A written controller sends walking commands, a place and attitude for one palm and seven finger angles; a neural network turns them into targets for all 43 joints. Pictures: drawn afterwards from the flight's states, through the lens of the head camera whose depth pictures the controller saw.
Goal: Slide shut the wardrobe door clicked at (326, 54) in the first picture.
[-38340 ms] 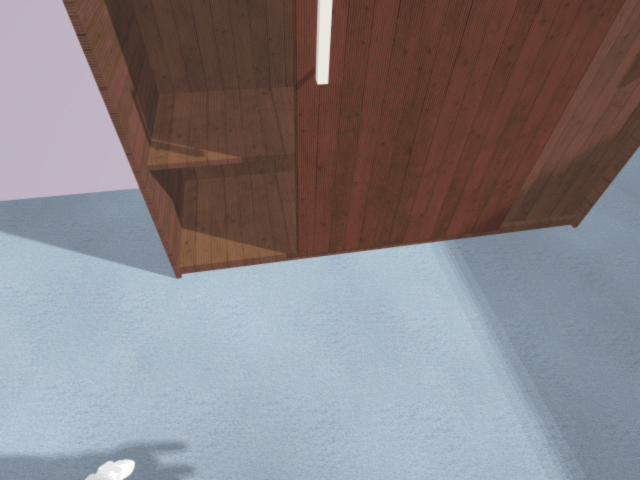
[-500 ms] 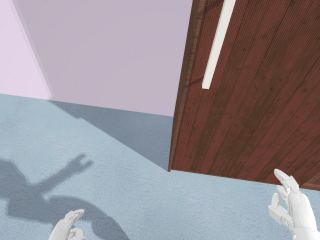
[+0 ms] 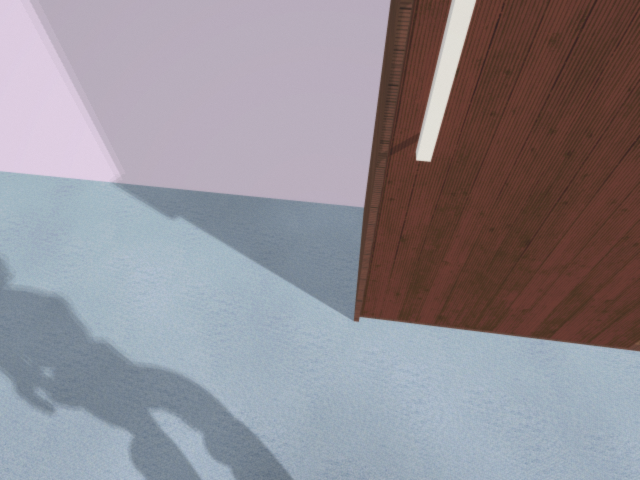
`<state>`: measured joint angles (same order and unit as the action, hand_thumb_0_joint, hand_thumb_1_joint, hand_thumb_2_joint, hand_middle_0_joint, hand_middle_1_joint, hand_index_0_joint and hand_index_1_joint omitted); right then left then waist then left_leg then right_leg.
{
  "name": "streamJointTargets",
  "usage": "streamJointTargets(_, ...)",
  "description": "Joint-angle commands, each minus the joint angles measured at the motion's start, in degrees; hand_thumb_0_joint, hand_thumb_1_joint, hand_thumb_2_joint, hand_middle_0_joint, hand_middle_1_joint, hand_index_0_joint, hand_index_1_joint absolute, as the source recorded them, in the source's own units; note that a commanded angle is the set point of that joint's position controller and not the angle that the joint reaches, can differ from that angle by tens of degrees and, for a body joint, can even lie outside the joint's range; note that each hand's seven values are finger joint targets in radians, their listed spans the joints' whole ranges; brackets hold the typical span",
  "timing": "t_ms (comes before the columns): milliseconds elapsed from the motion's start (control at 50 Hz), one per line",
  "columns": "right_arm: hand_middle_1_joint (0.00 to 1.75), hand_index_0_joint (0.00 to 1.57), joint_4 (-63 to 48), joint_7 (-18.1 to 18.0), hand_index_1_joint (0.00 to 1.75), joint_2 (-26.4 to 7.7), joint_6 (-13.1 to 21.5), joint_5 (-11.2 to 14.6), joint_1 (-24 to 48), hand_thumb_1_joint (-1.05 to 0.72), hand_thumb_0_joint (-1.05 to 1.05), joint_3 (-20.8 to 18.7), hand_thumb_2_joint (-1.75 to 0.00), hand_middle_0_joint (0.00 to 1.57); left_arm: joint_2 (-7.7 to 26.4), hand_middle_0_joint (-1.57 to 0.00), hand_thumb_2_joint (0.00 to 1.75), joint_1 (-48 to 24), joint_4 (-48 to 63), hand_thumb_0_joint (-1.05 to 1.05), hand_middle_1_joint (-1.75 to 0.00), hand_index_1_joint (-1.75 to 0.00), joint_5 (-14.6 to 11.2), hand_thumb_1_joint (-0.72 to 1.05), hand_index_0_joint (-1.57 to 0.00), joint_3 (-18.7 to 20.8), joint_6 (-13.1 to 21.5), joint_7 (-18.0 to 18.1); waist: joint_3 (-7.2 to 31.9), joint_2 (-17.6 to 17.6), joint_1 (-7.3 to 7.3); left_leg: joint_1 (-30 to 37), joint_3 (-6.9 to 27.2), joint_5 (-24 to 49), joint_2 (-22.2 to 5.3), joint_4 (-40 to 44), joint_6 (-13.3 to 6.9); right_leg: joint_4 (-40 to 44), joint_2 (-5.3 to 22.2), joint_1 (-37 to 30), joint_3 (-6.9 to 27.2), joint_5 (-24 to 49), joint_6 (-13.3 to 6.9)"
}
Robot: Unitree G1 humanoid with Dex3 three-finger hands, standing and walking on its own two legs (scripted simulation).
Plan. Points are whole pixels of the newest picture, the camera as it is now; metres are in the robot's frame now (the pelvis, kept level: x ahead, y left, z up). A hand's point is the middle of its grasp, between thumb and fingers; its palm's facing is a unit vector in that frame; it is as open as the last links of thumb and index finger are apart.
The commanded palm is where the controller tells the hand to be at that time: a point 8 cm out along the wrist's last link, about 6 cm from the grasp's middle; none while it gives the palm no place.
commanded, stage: let the arm hang, fingers relaxed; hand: right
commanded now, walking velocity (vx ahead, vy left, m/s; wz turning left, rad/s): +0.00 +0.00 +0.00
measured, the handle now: (443, 68) +0.69 -0.16 +0.17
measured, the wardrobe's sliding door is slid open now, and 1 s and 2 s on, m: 0.00 0.00 0.00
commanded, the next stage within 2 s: look to check the result in 0.48 s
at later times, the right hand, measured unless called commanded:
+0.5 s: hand out of the picture +0.11 -0.23 -0.16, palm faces -0.06 +0.94 -0.33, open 7.4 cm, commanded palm none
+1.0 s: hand out of the picture +0.10 -0.23 -0.15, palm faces -0.04 +0.93 -0.36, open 7.4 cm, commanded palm none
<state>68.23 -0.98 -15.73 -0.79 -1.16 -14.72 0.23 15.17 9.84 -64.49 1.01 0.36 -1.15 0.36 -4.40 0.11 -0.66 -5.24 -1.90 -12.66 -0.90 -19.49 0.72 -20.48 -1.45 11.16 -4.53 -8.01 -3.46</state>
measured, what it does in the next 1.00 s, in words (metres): stands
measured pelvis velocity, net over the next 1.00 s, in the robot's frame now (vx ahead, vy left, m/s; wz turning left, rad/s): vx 0.04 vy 0.02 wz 0.01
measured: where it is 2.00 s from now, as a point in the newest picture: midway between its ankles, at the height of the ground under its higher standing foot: outside the picture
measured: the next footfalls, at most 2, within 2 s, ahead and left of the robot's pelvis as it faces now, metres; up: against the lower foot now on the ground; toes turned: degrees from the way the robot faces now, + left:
none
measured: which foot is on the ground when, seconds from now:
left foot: down 0.00-1.00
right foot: down 0.00-1.00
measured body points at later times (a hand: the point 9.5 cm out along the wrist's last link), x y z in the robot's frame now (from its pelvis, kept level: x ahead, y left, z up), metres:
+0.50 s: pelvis +0.02 +0.00 +0.00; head +0.03 +0.00 +0.45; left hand +0.09 +0.31 -0.13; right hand +0.12 -0.28 -0.13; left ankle -0.02 +0.13 -0.75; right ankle +0.04 -0.08 -0.75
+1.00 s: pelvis +0.04 +0.02 +0.00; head +0.06 +0.02 +0.45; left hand +0.12 +0.31 -0.14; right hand +0.11 -0.28 -0.13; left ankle -0.02 +0.13 -0.75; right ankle +0.04 -0.08 -0.75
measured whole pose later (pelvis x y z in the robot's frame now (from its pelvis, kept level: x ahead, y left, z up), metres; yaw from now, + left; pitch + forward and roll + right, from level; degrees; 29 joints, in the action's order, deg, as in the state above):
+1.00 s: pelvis +0.04 +0.02 +0.00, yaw +1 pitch -1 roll +0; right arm 65.6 -1.0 -19.1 0.6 -1.1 -6.2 0.0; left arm 19.0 4.2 -64.6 1.0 0.3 -0.3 -0.3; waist -3.6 -0.5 0.1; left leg -0.3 -1.5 -13.3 -0.4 -14.8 -0.2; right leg -16.0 -1.2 6.1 -4.7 -8.8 -2.0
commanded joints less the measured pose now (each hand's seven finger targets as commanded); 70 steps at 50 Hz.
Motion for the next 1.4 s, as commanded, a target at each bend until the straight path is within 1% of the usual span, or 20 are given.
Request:
streamJointTargets(0,0.30,0.20,-3.18,-0.32,0.30,-9.23,1.69,0.17,2.27,-0.90,0.00,-1.29,-0.90,0.20,11.57,-0.20,0.90,-1.62,2.76,0.00,-0.30,-0.30,-0.17,0.90,-0.20,2.06,1.27,0.56,2.93,0.29,0.91,-4.24,5.30,-0.13,-5.93,4.53,-2.99,6.08,9.32,-4.10,10.24,-2.47,0.68)
streamJointTargets(20,0.30,0.20,-3.27,-0.34,0.30,-9.75,1.78,0.16,2.63,-0.90,0.00,-1.37,-0.90,0.20,11.67,-0.20,0.90,-1.77,2.61,0.00,-0.30,-0.30,-0.17,0.90,-0.20,2.09,1.33,0.47,3.50,1.47,0.84,-3.88,5.16,0.30,-6.03,4.49,-2.97,6.10,9.32,-4.37,10.19,-1.81,0.65)
streamJointTargets(120,0.30,0.20,-4.12,-0.42,0.30,-11.27,2.12,0.15,5.25,-0.90,0.00,-1.61,-0.90,0.20,12.40,-0.20,0.90,-3.07,2.26,0.00,-0.30,-0.30,-0.14,0.90,-0.20,2.24,1.61,0.14,3.71,2.55,0.83,-3.18,5.33,2.54,-6.37,4.58,-2.78,6.14,9.39,-5.01,9.96,2.10,0.68)
streamJointTargets(160,0.30,0.20,-4.55,-0.47,0.30,-11.68,2.19,0.10,5.98,-0.90,0.00,-1.70,-0.90,0.20,12.38,-0.20,0.90,-3.81,2.15,0.00,-0.30,-0.30,-0.09,0.90,-0.20,2.22,1.64,-0.04,3.54,1.44,0.76,-3.04,5.43,2.71,-6.65,4.76,-2.76,6.20,9.36,-4.92,9.67,2.40,0.77)
streamJointTargets(220,0.30,0.20,-5.06,-0.35,0.30,-12.64,2.32,0.09,7.34,-0.90,0.00,-1.87,-0.90,0.20,13.14,-0.20,0.90,-4.72,2.20,0.00,-0.30,-0.30,-0.07,0.90,-0.20,2.24,1.82,-0.18,3.12,1.56,0.72,-2.64,5.42,3.55,-6.75,4.98,-2.65,6.57,9.25,-4.84,9.76,3.31,0.92)
streamJointTargets(260,0.30,0.20,-5.55,-0.39,0.30,-13.08,2.53,0.05,7.96,-0.90,0.00,-1.97,-0.90,0.20,13.37,-0.20,0.90,-5.13,2.28,0.00,-0.30,-0.30,-0.05,0.90,-0.20,2.26,1.92,-0.29,4.47,1.42,0.74,-1.74,5.74,4.87,-7.05,5.10,-2.68,6.19,9.29,-5.51,9.58,5.08,0.96)
streamJointTargets(420,0.30,0.20,-6.14,-0.22,0.30,-14.34,2.70,0.14,10.00,-0.90,0.00,-2.16,-0.90,0.20,15.05,-0.20,0.90,-6.61,2.75,0.00,-0.30,-0.30,-0.12,0.90,-0.20,2.14,2.26,-0.26,5.62,-0.44,0.90,-0.08,5.93,7.39,-7.35,5.67,-2.67,6.36,9.42,-7.09,9.36,8.18,1.39)
streamJointTargets(440,0.30,0.20,-6.33,-0.27,0.30,-14.61,2.81,0.09,9.92,-0.90,0.00,-2.25,-0.90,0.20,15.31,-0.20,0.90,-6.55,2.95,0.00,-0.30,-0.30,-0.16,0.90,-0.20,2.20,2.24,-0.25,6.24,0.20,0.90,0.24,6.13,8.63,-7.34,5.75,-2.70,5.78,9.49,-7.51,9.37,9.44,1.37)
streamJointTargets(480,0.30,0.20,-6.25,-0.25,0.30,-14.59,2.77,0.17,10.24,-0.90,0.00,-2.19,-0.90,0.20,15.46,-0.20,0.90,-6.70,2.93,0.00,-0.30,-0.30,-0.11,0.90,-0.20,2.10,2.27,-0.17,6.20,-0.92,1.04,0.53,6.12,9.50,-7.55,5.84,-2.78,5.83,9.60,-7.96,9.16,10.18,1.48)
streamJointTargets(540,0.30,0.20,-6.23,-0.28,0.30,-14.99,2.82,0.16,9.99,-0.90,0.00,-2.26,-0.90,0.20,15.94,-0.20,0.90,-6.86,3.16,0.00,-0.30,-0.30,-0.23,0.90,-0.20,2.07,2.22,-0.14,7.03,-0.38,1.05,1.14,6.08,10.93,-7.55,6.04,-2.79,5.31,9.66,-8.82,9.04,11.31,1.51)
streamJointTargets(580,0.30,0.20,-6.17,-0.28,0.30,-14.92,2.73,0.24,10.34,-0.90,0.00,-2.22,-0.90,0.20,16.08,-0.20,0.90,-6.89,3.06,0.00,-0.30,-0.30,-0.18,0.90,-0.20,1.96,2.22,-0.03,6.60,-1.58,1.17,1.39,6.13,11.51,-7.66,6.09,-2.85,5.48,9.72,-8.89,8.84,11.73,1.62)
streamJointTargets(640,0.30,0.20,-6.05,-0.36,0.30,-15.19,2.74,0.24,9.88,-0.90,0.00,-2.32,-0.90,0.20,16.38,-0.20,0.90,-6.77,3.20,0.00,-0.30,-0.30,-0.32,0.90,-0.20,1.96,2.21,0.09,7.74,-0.48,1.15,2.10,5.89,13.64,-7.63,5.94,-2.85,4.84,9.90,-10.02,8.61,13.94,1.57)
streamJointTargets(720,0.30,0.20,-5.73,-0.38,0.30,-15.07,2.57,0.32,10.04,-0.90,0.00,-2.23,-0.90,0.20,16.53,-0.20,0.90,-6.88,3.10,0.00,-0.30,-0.30,-0.27,0.90,-0.20,1.94,2.08,0.22,6.63,-0.94,1.24,1.79,5.93,13.55,-7.59,6.07,-2.88,5.10,9.92,-10.08,8.49,13.79,1.68)
streamJointTargets(840,0.30,0.20,-5.84,-0.58,0.30,-15.24,2.66,0.26,9.57,-0.90,0.00,-2.24,-0.90,0.20,16.48,-0.20,0.90,-6.83,3.18,0.00,-0.30,-0.30,-0.38,0.90,-0.20,2.04,1.92,0.20,7.56,0.90,1.23,2.38,5.85,15.67,-7.68,6.05,-2.89,4.42,10.00,-10.86,8.38,14.63,1.55)
streamJointTargets(880,0.30,0.20,-5.77,-0.53,0.30,-15.08,2.57,0.29,9.98,-0.90,0.00,-2.17,-0.90,0.20,16.27,-0.20,0.90,-7.06,3.02,0.00,-0.30,-0.30,-0.30,0.90,-0.20,2.01,1.85,0.19,5.99,0.10,1.27,1.89,5.82,14.29,-7.65,6.31,-2.85,5.15,9.91,-9.97,8.31,13.04,1.74)
streamJointTargets(940,0.30,0.20,-5.76,-0.59,0.30,-15.29,2.71,0.22,9.58,-0.90,0.00,-2.27,-0.90,0.20,16.20,-0.20,0.90,-7.03,3.20,0.00,-0.30,-0.30,-0.38,0.90,-0.20,2.03,1.87,0.17,7.24,0.98,1.18,2.41,5.91,15.49,-7.70,6.24,-2.91,4.70,9.96,-10.77,8.37,13.85,1.64)
streamJointTargets(1120,0.30,0.20,-6.12,-0.76,0.30,-15.20,2.85,0.29,9.91,-0.90,0.00,-2.39,-0.90,0.20,15.98,-0.20,0.90,-7.01,3.16,0.00,-0.30,-0.30,-0.31,0.90,-0.20,2.09,1.95,0.27,6.88,0.58,1.27,3.32,5.90,19.40,-7.87,5.82,-3.05,4.48,9.95,-10.65,7.81,15.55,1.92)
streamJointTargets(1140,0.30,0.20,-6.24,-0.83,0.30,-15.35,2.94,0.21,9.43,-0.90,0.00,-2.48,-0.90,0.20,15.92,-0.20,0.90,-6.83,3.27,0.00,-0.30,-0.30,-0.37,0.90,-0.20,2.15,1.92,0.24,7.75,1.36,1.14,3.64,5.89,20.28,-7.92,5.71,-3.01,4.05,9.96,-11.12,7.86,15.96,1.84)
streamJointTargets(1160,0.30,0.20,-6.22,-0.82,0.30,-15.20,2.90,0.26,9.65,-0.90,0.00,-2.45,-0.90,0.20,15.95,-0.20,0.90,-6.99,3.24,0.00,-0.30,-0.30,-0.29,0.90,-0.20,2.12,1.94,0.29,7.23,0.55,1.20,3.51,5.83,20.74,-8.12,5.68,-3.07,4.09,9.97,-11.02,7.70,16.15,1.88)
streamJointTargets(1380,0.30,0.20,-6.32,-0.61,0.30,-15.24,2.82,0.31,10.15,-0.90,0.00,-2.41,-0.90,0.20,15.90,-0.20,0.90,-6.96,3.07,0.00,-0.30,-0.30,-0.28,0.90,-0.20,1.97,1.84,0.26,5.56,0.26,1.14,2.97,6.69,17.29,-7.78,6.87,-3.13,5.27,9.92,-9.96,7.68,11.85,2.18)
